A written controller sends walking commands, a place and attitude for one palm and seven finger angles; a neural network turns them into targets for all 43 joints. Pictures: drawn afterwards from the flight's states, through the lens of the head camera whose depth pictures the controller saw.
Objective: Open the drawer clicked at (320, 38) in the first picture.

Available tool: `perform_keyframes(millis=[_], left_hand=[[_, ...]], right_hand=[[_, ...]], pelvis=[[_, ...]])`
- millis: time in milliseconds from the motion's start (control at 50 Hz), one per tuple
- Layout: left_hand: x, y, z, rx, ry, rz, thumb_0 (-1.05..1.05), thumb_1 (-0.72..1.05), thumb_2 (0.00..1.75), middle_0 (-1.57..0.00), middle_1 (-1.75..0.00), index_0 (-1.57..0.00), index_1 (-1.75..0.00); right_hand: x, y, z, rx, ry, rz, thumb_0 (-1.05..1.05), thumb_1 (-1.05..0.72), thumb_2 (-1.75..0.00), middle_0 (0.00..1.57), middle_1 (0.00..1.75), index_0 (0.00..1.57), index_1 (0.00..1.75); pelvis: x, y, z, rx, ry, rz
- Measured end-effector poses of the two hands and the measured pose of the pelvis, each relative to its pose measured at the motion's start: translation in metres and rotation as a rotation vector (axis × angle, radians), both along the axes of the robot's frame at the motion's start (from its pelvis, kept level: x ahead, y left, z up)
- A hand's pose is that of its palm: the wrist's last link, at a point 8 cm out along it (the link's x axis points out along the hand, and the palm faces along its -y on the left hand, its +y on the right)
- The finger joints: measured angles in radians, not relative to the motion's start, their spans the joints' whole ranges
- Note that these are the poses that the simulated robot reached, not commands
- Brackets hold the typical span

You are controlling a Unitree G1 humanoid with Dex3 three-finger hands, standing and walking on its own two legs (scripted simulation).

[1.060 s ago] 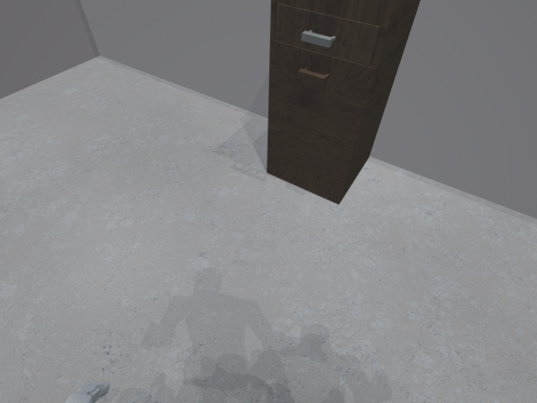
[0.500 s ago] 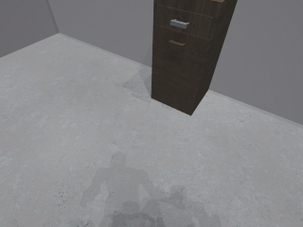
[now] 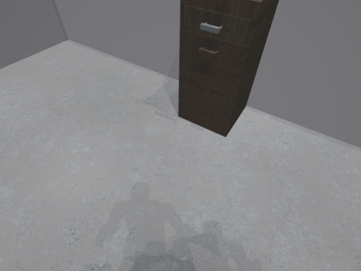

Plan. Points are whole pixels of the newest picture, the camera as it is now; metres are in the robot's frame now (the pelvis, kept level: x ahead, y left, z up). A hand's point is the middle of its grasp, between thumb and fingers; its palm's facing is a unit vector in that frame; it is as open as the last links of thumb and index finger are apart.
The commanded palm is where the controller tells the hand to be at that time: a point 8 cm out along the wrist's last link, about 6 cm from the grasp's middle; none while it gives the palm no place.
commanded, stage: look at it before walking up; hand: left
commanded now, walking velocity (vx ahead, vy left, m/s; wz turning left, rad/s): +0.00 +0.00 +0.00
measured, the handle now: (211, 27) +1.29 -0.10 +0.01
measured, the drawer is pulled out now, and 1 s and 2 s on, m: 0.00 0.00 0.00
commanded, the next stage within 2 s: walk to a spot facing it in 0.38 s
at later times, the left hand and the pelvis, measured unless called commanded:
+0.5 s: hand out of the picture +0.08 +0.25 -0.16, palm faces -0.03 -0.94 -0.34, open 7.4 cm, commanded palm none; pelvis +0.01 +0.00 +0.00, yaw +0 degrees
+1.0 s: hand out of the picture +0.08 +0.25 -0.18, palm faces +0.16 -0.97 -0.17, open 7.4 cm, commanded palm none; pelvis +0.12 +0.06 +0.00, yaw +10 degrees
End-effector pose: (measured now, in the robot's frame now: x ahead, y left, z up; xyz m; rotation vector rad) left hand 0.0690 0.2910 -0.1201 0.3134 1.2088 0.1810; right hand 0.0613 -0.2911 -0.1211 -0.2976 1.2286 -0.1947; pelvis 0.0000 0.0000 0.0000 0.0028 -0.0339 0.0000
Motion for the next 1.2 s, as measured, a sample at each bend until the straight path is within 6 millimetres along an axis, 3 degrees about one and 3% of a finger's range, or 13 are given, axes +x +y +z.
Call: perform_keyframes(millis=[560, 700, 820, 880, 940, 1000, 1100, 1200], left_hand=[[0.008, -0.001, -0.001, 0.006, 0.010, 0.014, 0.01, 0.91, 0.90, -0.21, -0.30, -0.20, -0.30], [-0.013, -0.015, -0.020, -0.076, 0.030, 0.102, 0.01, 0.91, 0.90, -0.20, -0.30, -0.20, -0.30], [-0.050, -0.010, -0.045, -0.152, 0.145, 0.211, 0.00, 0.90, 0.90, -0.21, -0.30, -0.21, -0.30], [-0.055, -0.004, -0.052, -0.169, 0.229, 0.233, 0.01, 0.91, 0.90, -0.20, -0.30, -0.20, -0.30], [-0.037, 0.002, -0.044, -0.175, 0.241, 0.237, 0.01, 0.91, 0.90, -0.20, -0.30, -0.20, -0.30], [-0.003, 0.008, -0.035, -0.179, 0.187, 0.246, 0.01, 0.91, 0.90, -0.20, -0.30, -0.20, -0.30], [0.067, 0.011, -0.028, -0.179, 0.086, 0.255, 0.01, 0.91, 0.90, -0.20, -0.30, -0.20, -0.30], [0.153, 0.007, -0.028, -0.179, 0.018, 0.223, 0.01, 0.91, 0.90, -0.20, -0.30, -0.20, -0.30]], right_hand=[[0.022, 0.002, 0.000, 0.001, -0.011, 0.014, 0.01, -0.90, -0.90, 0.21, 0.30, 0.20, 0.30], [0.016, 0.032, -0.012, 0.046, 0.084, 0.037, 0.01, -0.90, -0.90, 0.20, 0.29, 0.20, 0.30], [0.034, 0.074, -0.017, 0.065, 0.119, 0.067, 0.01, -0.90, -0.90, 0.20, 0.30, 0.20, 0.30], [0.039, 0.095, -0.022, 0.071, 0.112, 0.045, 0.01, -0.90, -0.90, 0.20, 0.30, 0.20, 0.30], [0.036, 0.114, -0.019, 0.093, 0.153, 0.017, 0.01, -0.90, -0.90, 0.20, 0.30, 0.20, 0.30], [0.033, 0.132, -0.014, 0.118, 0.220, 0.012, 0.01, -0.90, -0.90, 0.20, 0.30, 0.20, 0.30], [0.045, 0.150, -0.012, 0.154, 0.303, -0.006, 0.01, -0.90, -0.90, 0.21, 0.30, 0.20, 0.30], [0.078, 0.152, -0.019, 0.175, 0.337, -0.035, 0.01, -0.90, -0.90, 0.21, 0.30, 0.20, 0.30]], pelvis=[[0.013, -0.001, 0.000, -0.001, 0.010, 0.005], [0.036, 0.008, -0.005, -0.018, 0.022, 0.066], [0.066, 0.036, -0.015, -0.023, 0.013, 0.134], [0.081, 0.051, -0.019, -0.011, 0.013, 0.129], [0.100, 0.059, -0.012, -0.009, 0.021, 0.142], [0.120, 0.065, -0.004, -0.009, 0.029, 0.169], [0.160, 0.068, 0.000, -0.006, 0.036, 0.194], [0.208, 0.064, -0.006, 0.006, 0.039, 0.195]])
